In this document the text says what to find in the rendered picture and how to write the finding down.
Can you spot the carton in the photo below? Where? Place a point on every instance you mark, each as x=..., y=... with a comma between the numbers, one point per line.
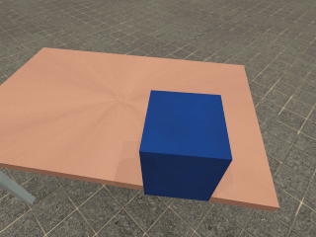
x=184, y=150

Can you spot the table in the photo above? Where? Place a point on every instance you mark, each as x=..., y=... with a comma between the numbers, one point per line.
x=80, y=115

